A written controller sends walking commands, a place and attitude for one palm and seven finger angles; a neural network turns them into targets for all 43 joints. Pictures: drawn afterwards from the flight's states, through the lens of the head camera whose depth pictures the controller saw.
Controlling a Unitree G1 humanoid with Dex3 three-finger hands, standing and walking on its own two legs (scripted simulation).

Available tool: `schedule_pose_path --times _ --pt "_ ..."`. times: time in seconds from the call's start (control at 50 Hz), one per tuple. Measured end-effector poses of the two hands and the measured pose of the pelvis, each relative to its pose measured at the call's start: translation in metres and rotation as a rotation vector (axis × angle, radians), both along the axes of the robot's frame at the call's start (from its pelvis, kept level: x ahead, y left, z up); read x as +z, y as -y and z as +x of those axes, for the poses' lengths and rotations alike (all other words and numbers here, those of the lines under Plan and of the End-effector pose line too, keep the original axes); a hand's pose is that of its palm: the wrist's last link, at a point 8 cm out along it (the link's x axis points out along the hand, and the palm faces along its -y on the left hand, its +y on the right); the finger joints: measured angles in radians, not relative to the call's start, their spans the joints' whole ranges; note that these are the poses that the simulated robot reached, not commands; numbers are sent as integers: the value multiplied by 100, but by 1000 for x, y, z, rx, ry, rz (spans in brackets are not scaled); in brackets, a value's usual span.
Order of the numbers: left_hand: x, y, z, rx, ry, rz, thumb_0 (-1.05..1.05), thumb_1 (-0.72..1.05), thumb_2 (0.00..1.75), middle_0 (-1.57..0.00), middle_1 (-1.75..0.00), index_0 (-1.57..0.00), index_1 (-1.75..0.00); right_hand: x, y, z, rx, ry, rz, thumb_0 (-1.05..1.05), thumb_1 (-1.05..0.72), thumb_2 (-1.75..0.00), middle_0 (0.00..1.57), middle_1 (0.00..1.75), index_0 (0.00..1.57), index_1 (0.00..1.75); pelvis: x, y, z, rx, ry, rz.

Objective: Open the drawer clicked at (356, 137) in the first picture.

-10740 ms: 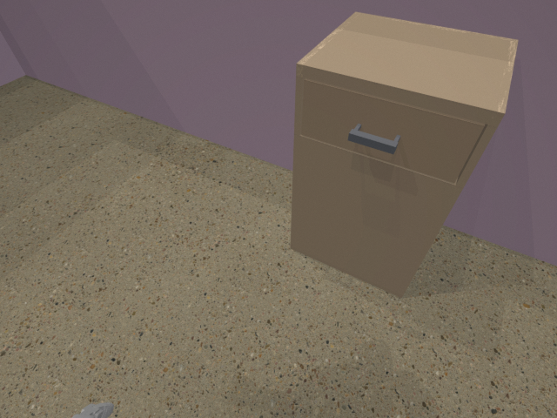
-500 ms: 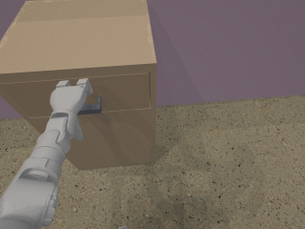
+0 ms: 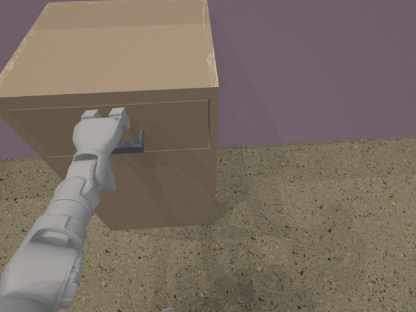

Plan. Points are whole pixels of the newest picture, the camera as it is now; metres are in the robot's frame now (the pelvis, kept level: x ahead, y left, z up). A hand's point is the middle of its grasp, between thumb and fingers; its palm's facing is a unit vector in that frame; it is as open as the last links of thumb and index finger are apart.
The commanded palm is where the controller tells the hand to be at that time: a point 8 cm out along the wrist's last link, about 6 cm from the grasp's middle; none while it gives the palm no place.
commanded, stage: lower the fingers behind the handle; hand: left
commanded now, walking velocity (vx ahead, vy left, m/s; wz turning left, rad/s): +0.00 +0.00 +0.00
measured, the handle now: (118, 140) +0.52 +0.22 -0.03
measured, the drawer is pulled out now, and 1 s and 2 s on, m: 0.00 0.00 0.00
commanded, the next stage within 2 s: close the thumb around the handle in 1.50 s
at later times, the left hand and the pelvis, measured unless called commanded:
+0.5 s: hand (115, 159) +0.44 +0.21 +0.00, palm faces -0.05 -0.03 -1.00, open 13.8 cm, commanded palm +0.43 +0.21 +0.05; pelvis -0.01 +0.00 -0.01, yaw -1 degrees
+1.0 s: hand (116, 162) +0.45 +0.21 -0.03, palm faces -0.06 -0.02 -1.00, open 14.0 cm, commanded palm +0.43 +0.21 +0.01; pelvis -0.01 +0.01 -0.03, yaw -1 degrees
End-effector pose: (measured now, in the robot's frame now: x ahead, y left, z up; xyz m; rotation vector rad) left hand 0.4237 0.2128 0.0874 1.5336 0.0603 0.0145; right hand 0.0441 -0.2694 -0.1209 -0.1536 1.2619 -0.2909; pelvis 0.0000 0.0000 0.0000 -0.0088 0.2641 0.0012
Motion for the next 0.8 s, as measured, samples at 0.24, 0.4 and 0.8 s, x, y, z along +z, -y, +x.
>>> schedule_pose_path --times 0.24,0.4,0.8 --pt "-17 -1 -3 -4 -28 1 0 -49 30 -31 -120 -32 -121 -6 0 -25 -28 -54 -3 1 -91 -90 20 30 20 30 -4 2 -4 -1 -20 -3" --pt "-28 1 0 10 -15 8 0 -49 30 -31 -120 -32 -121 -12 -1 -36 -37 -73 -5 1 -91 -90 20 30 20 30 -10 0 -8 -4 -45 -6" --pt "-45 -3 7 21 -9 14 0 -49 30 -28 -122 -32 -121 -18 -9 -45 -39 -89 -15 0 -91 -90 20 30 20 30 -20 -6 -12 -9 -84 -16"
